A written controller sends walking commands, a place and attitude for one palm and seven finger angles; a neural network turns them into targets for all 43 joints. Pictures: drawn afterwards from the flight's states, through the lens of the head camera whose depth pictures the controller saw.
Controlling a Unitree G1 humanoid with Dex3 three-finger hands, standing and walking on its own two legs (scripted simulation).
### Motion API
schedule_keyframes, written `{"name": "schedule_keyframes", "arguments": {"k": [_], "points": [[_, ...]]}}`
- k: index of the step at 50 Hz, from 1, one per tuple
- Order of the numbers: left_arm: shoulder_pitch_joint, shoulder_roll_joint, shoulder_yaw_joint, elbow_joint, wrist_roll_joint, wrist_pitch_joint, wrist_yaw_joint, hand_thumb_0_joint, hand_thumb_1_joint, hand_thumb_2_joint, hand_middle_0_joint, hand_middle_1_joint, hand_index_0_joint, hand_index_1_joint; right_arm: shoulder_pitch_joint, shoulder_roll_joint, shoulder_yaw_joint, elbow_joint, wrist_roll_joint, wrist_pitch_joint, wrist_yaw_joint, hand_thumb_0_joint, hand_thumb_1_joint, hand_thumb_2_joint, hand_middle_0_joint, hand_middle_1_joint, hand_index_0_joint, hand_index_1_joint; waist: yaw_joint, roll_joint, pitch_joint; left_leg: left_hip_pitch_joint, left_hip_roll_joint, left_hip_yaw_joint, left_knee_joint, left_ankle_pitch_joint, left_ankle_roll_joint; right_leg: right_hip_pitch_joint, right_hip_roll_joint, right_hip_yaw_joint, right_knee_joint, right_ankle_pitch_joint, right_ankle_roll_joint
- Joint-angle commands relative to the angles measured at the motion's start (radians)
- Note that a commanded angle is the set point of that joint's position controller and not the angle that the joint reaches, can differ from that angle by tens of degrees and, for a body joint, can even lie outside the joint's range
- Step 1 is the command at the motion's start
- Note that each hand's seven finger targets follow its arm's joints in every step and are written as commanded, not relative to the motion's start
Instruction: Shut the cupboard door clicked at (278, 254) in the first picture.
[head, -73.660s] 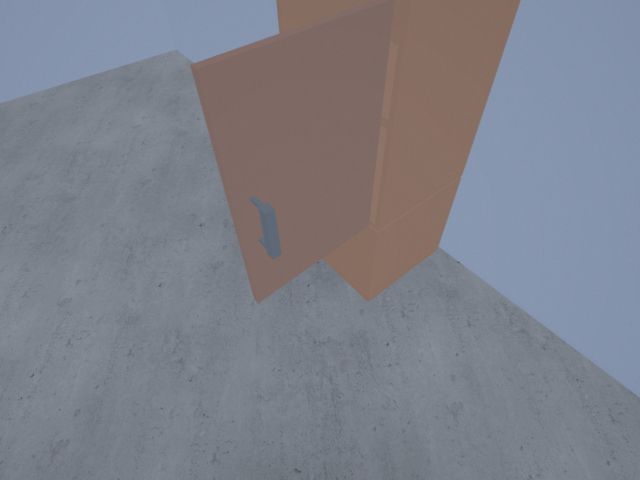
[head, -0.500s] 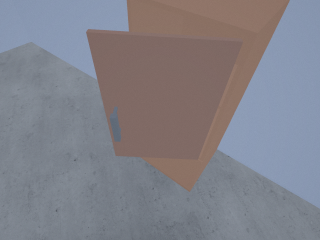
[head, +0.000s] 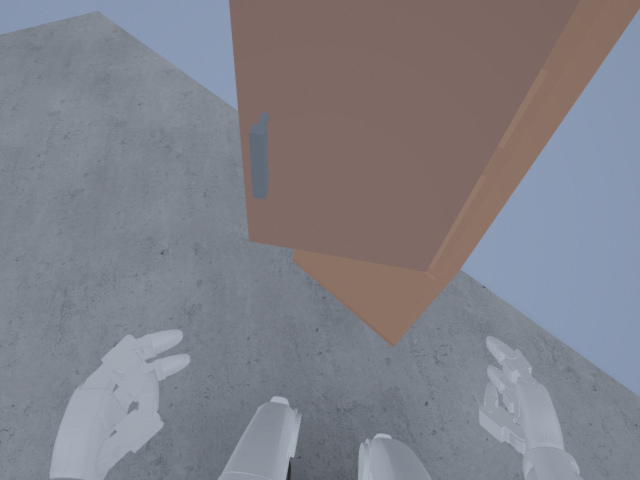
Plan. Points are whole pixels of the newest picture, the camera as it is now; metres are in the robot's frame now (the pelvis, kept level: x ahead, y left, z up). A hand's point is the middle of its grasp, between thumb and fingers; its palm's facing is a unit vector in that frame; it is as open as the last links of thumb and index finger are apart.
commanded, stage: raise the hand and make a fist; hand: left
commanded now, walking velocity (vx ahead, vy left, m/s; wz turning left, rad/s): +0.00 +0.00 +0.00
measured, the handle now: (262, 156) +0.57 +0.17 +0.05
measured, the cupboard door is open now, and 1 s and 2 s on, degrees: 35 35 35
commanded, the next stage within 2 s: bring the fist close to the handle in 1.40 s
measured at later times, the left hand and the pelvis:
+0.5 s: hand (190, 335) +0.25 +0.19 +0.05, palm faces -0.01 -1.00 -0.03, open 3.5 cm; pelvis +0.05 +0.00 +0.00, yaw -1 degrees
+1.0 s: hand (211, 311) +0.28 +0.17 +0.05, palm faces -0.06 -1.00 -0.03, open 3.1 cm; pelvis +0.06 -0.01 +0.00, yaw -1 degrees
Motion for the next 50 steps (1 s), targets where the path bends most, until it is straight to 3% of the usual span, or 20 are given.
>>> {"name": "schedule_keyframes", "arguments": {"k": [1,2,4,7,9,12,14,17,21,23,26,27,29,32,35,38,42,46,47,50], "points": [[-0.262,0.057,-0.078,-0.467,0.009,-0.157,-0.003,0.000,0.900,0.900,-0.677,-0.820,-0.677,-0.820,-0.022,-0.121,-0.016,-0.106,-0.005,-0.084,-0.037,0.000,-0.900,-0.900,0.200,0.300,0.200,0.300,-0.125,0.156,-0.134,0.224,0.042,-0.131,-0.288,-0.389,-0.009,-0.151,0.011,0.069,-0.252,-0.179,-0.027],[-0.243,0.058,-0.075,-0.394,0.016,-0.130,-0.015,0.000,0.900,0.900,-0.695,-0.840,-0.695,-0.840,-0.014,-0.123,-0.012,-0.094,-0.004,-0.082,-0.044,0.000,-0.900,-0.900,0.200,0.300,0.200,0.300,-0.138,0.113,-0.108,0.196,0.044,-0.140,-0.277,-0.395,-0.007,-0.162,0.017,0.058,-0.252,-0.182,-0.023],[-0.172,0.045,-0.073,-0.262,0.030,-0.049,-0.045,0.000,0.900,0.900,-0.732,-0.880,-0.732,-0.880,-0.003,-0.122,-0.018,-0.091,0.003,-0.069,-0.048,0.000,-0.900,-0.900,0.200,0.300,0.200,0.300,-0.128,0.056,-0.092,0.144,0.047,-0.137,-0.271,-0.399,-0.010,-0.167,0.012,0.046,-0.258,-0.179,-0.016],[-0.064,0.103,0.038,-0.122,0.031,0.111,-0.076,0.000,0.900,0.900,-0.787,-0.940,-0.787,-0.940,-0.015,-0.113,-0.027,-0.117,0.023,-0.029,-0.045,0.000,-0.900,-0.900,0.200,0.300,0.200,0.300,-0.045,0.029,-0.156,0.119,0.040,-0.110,-0.307,-0.358,-0.014,-0.076,0.003,0.049,-0.274,-0.174,-0.020],[-0.054,0.122,0.087,-0.209,-0.005,0.176,-0.079,0.000,0.900,0.900,-0.823,-0.980,-0.823,-0.980,-0.036,-0.101,-0.029,-0.161,0.033,-0.007,-0.045,0.000,-0.900,-0.900,0.200,0.300,0.200,0.300,0.002,0.045,-0.246,0.164,0.029,-0.091,-0.329,-0.283,-0.019,0.014,-0.005,0.054,-0.285,-0.146,-0.021],[-0.058,0.155,0.184,-0.328,-0.055,0.165,-0.024,0.000,0.900,0.900,-0.878,-1.040,-0.878,-1.040,-0.052,-0.068,-0.027,-0.170,0.027,0.002,-0.053,0.000,-0.900,-0.900,0.200,0.300,0.200,0.300,0.033,0.057,-0.303,0.211,0.033,-0.081,-0.317,-0.190,-0.022,0.064,0.006,0.057,-0.299,-0.119,-0.028],[-0.067,0.133,0.169,-0.409,-0.061,0.085,0.012,0.000,0.900,0.900,-0.915,-1.080,-0.915,-1.080,-0.041,-0.053,-0.023,-0.156,0.013,-0.012,-0.047,0.000,-0.900,-0.900,0.200,0.300,0.200,0.300,0.022,0.112,-0.304,0.251,0.040,-0.083,-0.307,-0.121,-0.024,0.034,0.010,0.034,-0.263,-0.038,-0.035],[-0.090,0.085,0.089,-0.378,-0.036,-0.032,0.016,0.000,0.900,0.900,-0.970,-1.140,-0.970,-1.140,-0.019,-0.059,-0.024,-0.104,-0.008,-0.029,-0.033,0.000,-0.900,-0.900,0.200,0.300,0.200,0.300,-0.029,0.099,-0.254,0.234,0.047,-0.089,-0.251,-0.023,-0.022,-0.045,0.018,0.017,-0.210,0.045,-0.037],[-0.066,0.027,-0.005,-0.235,-0.021,-0.068,-0.059,0.000,0.900,0.900,-1.043,-1.220,-1.043,-1.220,0.008,-0.090,-0.038,-0.082,-0.006,-0.038,-0.025,0.000,-0.900,-0.900,0.200,0.300,0.200,0.300,-0.082,0.066,-0.185,0.188,0.050,-0.098,-0.217,-0.054,-0.022,-0.122,0.012,0.016,-0.204,0.029,-0.029],[-0.042,0.049,0.012,-0.212,-0.023,-0.037,-0.097,0.000,0.900,0.900,-1.080,-1.260,-1.080,-1.260,0.019,-0.103,-0.048,-0.095,0.004,-0.036,-0.029,0.000,-0.900,-0.900,0.200,0.300,0.200,0.300,-0.068,0.041,-0.210,0.191,0.049,-0.094,-0.222,-0.034,-0.018,-0.090,0.011,0.022,-0.213,0.046,-0.029],[-0.036,0.123,0.104,-0.284,-0.042,0.006,-0.111,0.000,0.900,0.900,-1.135,-1.320,-1.135,-1.320,0.024,-0.102,-0.059,-0.119,0.008,-0.022,-0.035,0.000,-0.900,-0.900,0.200,0.300,0.200,0.300,-0.029,0.049,-0.334,0.234,0.041,-0.072,-0.214,0.071,-0.016,-0.008,0.011,0.031,-0.209,0.130,-0.029],[-0.032,0.170,0.159,-0.315,-0.044,0.012,-0.098,0.000,0.900,0.900,-1.153,-1.340,-1.153,-1.340,0.021,-0.097,-0.062,-0.119,0.007,-0.016,-0.037,0.000,-0.900,-0.900,0.200,0.300,0.200,0.300,-0.007,0.081,-0.370,0.255,0.039,-0.067,-0.207,0.130,-0.019,0.016,0.016,0.030,-0.193,0.177,-0.034],[-0.025,0.158,0.181,-0.398,-0.064,0.000,-0.074,0.000,0.900,0.900,-1.190,-1.380,-1.190,-1.380,0.022,-0.079,-0.063,-0.127,0.001,-0.002,-0.034,0.000,-0.900,-0.900,0.200,0.300,0.200,0.300,0.012,0.130,-0.443,0.340,0.040,-0.056,-0.199,0.258,-0.029,0.040,0.013,0.022,-0.169,0.275,-0.033],[-0.024,0.123,0.176,-0.403,-0.072,-0.027,-0.041,0.000,0.900,0.900,-1.245,-1.440,-1.245,-1.440,0.036,-0.064,-0.061,-0.112,-0.005,0.017,-0.027,0.000,-0.900,-0.900,0.200,0.300,0.200,0.300,0.006,0.142,-0.429,0.373,0.044,-0.058,-0.184,0.365,-0.036,0.029,0.021,0.014,-0.157,0.335,-0.031],[-0.031,0.047,0.093,-0.288,-0.053,-0.019,-0.057,0.000,0.900,0.900,-1.300,-1.500,-1.300,-1.500,0.037,-0.071,-0.059,-0.105,-0.007,0.038,-0.020,0.000,-0.900,-0.900,0.200,0.300,0.200,0.300,-0.045,0.090,-0.324,0.311,0.046,-0.049,-0.169,0.294,-0.030,-0.014,0.019,0.010,-0.173,0.316,-0.021],[-0.076,0.026,0.033,-0.181,-0.031,0.027,-0.107,0.000,0.900,0.900,-1.300,-1.500,-1.300,-1.500,0.041,-0.090,-0.055,-0.115,0.001,0.052,-0.024,0.000,-0.900,-0.900,0.200,0.300,0.200,0.300,-0.082,0.021,-0.236,0.213,0.045,-0.044,-0.163,0.174,-0.017,-0.031,0.018,0.023,-0.206,0.259,-0.016],[-0.170,0.130,0.102,-0.239,-0.041,0.033,-0.137,0.000,0.900,0.900,-1.300,-1.500,-1.300,-1.500,0.044,-0.105,-0.048,-0.140,0.000,0.051,-0.038,0.000,-0.900,-0.900,0.200,0.300,0.200,0.300,-0.061,0.029,-0.290,0.209,0.040,-0.041,-0.161,0.146,-0.009,0.016,0.018,0.046,-0.219,0.230,-0.024],[-0.173,0.161,0.175,-0.362,-0.071,-0.027,-0.099,0.000,0.900,0.900,-1.300,-1.500,-1.300,-1.500,0.031,-0.082,-0.042,-0.149,-0.009,0.052,-0.033,0.000,-0.900,-0.900,0.200,0.300,0.200,0.300,-0.012,0.132,-0.407,0.302,0.042,-0.037,-0.168,0.215,-0.021,0.037,0.017,0.045,-0.190,0.268,-0.033],[-0.170,0.176,0.194,-0.364,-0.069,-0.034,-0.081,0.000,0.900,0.900,-1.300,-1.500,-1.300,-1.500,0.028,-0.079,-0.042,-0.143,-0.010,0.054,-0.031,0.000,-0.900,-0.900,0.200,0.300,0.200,0.300,-0.004,0.154,-0.400,0.301,0.040,-0.040,-0.174,0.216,-0.023,0.037,0.021,0.041,-0.186,0.259,-0.038],[-0.138,0.099,0.137,-0.271,-0.062,-0.030,-0.060,0.000,0.900,0.900,-1.300,-1.500,-1.300,-1.500,0.024,-0.077,-0.039,-0.137,-0.008,0.065,-0.022,0.000,-0.900,-0.900,0.200,0.300,0.200,0.300,-0.032,0.115,-0.323,0.259,0.043,-0.035,-0.179,0.145,-0.022,0.000,0.021,0.040,-0.207,0.204,-0.028]]}}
